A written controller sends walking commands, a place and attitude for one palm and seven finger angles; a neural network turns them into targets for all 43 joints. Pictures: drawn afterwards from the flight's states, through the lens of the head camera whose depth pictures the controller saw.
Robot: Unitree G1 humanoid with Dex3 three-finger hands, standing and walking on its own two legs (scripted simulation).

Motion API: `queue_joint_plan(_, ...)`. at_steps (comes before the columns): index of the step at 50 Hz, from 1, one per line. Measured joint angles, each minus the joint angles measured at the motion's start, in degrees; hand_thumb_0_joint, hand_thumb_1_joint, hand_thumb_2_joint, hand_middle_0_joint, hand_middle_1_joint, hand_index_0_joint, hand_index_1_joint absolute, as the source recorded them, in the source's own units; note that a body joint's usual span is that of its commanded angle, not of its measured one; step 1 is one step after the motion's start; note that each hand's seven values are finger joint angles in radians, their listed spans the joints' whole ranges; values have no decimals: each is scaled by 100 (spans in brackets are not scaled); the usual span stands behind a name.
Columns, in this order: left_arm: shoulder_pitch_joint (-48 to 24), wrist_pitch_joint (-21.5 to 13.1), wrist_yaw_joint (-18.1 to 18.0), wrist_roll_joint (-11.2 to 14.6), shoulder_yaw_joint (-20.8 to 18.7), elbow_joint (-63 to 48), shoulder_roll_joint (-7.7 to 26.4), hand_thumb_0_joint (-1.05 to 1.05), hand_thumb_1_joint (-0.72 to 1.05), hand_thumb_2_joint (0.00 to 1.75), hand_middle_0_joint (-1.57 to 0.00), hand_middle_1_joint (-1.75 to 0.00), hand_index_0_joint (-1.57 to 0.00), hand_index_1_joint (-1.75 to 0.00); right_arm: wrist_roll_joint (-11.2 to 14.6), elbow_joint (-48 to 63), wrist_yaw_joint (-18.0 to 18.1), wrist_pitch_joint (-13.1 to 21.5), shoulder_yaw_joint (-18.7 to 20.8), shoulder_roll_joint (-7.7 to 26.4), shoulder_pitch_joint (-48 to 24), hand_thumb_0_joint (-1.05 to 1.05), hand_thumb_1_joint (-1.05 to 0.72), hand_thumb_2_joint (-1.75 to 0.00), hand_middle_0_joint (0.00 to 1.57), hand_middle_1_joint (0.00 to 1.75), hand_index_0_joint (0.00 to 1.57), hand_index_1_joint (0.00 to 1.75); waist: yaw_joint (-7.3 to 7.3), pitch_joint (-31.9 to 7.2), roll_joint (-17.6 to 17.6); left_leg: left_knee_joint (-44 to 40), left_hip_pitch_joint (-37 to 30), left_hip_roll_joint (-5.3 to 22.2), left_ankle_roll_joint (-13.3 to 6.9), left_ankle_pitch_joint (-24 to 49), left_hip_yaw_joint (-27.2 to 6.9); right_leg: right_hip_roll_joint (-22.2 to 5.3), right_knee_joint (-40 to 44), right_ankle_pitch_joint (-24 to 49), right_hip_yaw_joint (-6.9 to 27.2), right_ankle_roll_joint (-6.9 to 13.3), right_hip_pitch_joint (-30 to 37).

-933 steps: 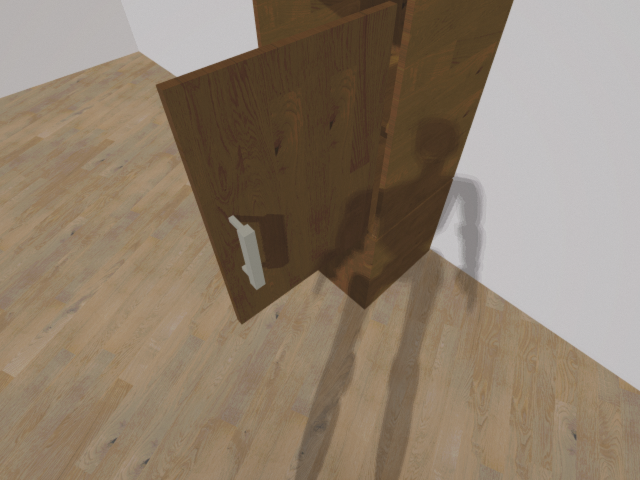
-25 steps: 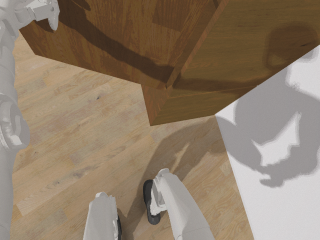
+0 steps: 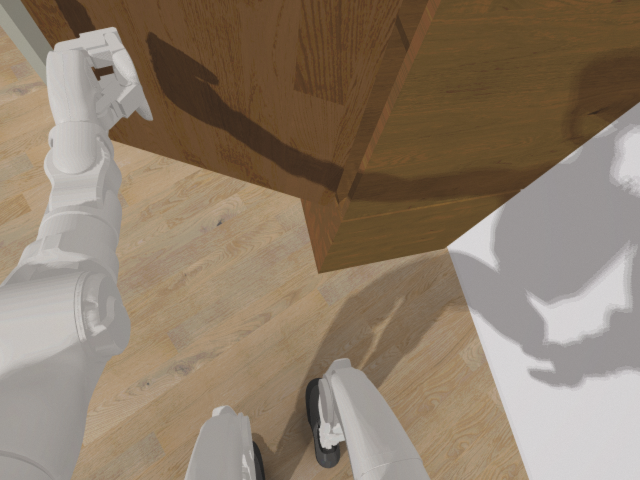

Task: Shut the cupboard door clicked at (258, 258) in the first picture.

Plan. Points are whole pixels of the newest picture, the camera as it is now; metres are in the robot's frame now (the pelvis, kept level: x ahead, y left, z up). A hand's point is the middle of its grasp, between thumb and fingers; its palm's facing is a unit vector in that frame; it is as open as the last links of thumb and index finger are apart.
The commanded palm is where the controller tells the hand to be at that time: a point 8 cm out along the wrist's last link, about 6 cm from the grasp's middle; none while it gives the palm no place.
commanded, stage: pull the fist back off the door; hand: left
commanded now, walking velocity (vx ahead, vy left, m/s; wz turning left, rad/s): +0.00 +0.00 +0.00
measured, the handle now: (44, 37) +0.66 +0.22 +0.04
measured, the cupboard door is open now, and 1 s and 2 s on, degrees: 61 61 61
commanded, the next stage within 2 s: draw the hand back to the body in 0.40 s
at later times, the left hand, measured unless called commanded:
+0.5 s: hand (139, 148) +0.50 +0.12 +0.04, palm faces +0.00 -1.00 -0.03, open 3.2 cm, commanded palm +0.48 +0.17 +0.04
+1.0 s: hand (27, 210) +0.39 +0.17 +0.13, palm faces +0.01 -1.00 -0.05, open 3.1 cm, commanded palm +0.34 +0.23 +0.15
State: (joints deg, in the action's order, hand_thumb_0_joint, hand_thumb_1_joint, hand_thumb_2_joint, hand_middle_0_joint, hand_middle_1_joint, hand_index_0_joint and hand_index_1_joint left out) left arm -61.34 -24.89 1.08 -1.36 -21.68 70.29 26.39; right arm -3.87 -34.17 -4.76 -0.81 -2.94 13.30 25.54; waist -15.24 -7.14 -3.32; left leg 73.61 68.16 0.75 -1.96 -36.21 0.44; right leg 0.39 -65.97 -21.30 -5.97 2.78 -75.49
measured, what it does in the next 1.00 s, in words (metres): rises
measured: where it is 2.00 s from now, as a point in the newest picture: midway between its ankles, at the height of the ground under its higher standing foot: (290, 470)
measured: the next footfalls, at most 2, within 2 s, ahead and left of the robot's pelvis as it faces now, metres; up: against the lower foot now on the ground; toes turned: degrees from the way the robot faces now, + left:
none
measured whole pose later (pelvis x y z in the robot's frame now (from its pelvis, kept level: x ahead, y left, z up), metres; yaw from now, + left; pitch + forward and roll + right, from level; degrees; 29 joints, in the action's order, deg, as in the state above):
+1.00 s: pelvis +0.02 +0.00 +0.07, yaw +2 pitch +14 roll -1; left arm -16.6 -22.0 8.5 10.5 -8.8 30.7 14.3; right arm 2.0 -32.0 1.8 -0.5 -0.3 15.3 18.2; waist -3.1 -5.9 -1.4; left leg 51.4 35.8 -1.2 -2.0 -29.3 0.6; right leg -0.4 -47.9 -17.8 -4.8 2.0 -43.8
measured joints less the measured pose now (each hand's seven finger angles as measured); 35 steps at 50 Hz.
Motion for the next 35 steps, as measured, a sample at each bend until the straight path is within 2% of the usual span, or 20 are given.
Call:
queue_joint_plan(8,615,-263,205,334,322,-223,-431,2,90,90,-130,-150,-130,-150,81,-17,97,-49,205,210,-265,1,-90,-90,20,30,20,30,300,-33,122,-122,-268,-81,10,52,-5,-75,25,-29,10,4,252)
queue_joint_plan(14,1018,-548,181,381,543,-525,-743,2,90,90,-130,-150,-130,-150,101,-33,178,-37,323,272,-584,1,-90,-90,20,29,20,30,429,-62,198,-72,-312,-144,11,58,-32,-144,-54,-61,-9,0,306)
queue_joint_plan(19,1163,-638,135,419,782,-581,-919,2,90,90,-130,-150,-130,-150,130,-39,227,-48,322,243,-792,1,-90,-90,20,29,20,30,519,-69,199,-69,-393,-190,2,75,-41,-191,-74,-68,-11,-13,395)
queue_joint_plan(29,788,-628,39,330,685,-293,-840,2,90,90,-130,-150,-130,-150,107,-34,264,-14,159,93,-902,1,-90,-90,20,29,20,30,443,-68,167,31,-252,-216,-14,94,-16,-220,-166,-41,12,-19,253)
queue_joint_plan(32,1180,-518,134,409,571,-845,-850,2,90,90,-130,-150,-130,-150,165,22,255,-104,185,59,-773,1,-90,-90,20,29,20,30,508,-61,139,-92,-417,-175,-26,99,78,-160,-77,-12,104,-32,363)
queue_joint_plan(35,1899,-291,244,599,610,-1589,-925,2,90,90,-130,-150,-130,-150,284,84,267,-196,211,38,-602,1,-90,-90,20,29,20,30,645,-17,93,-428,-844,-139,-53,165,174,-92,202,56,204,-56,734)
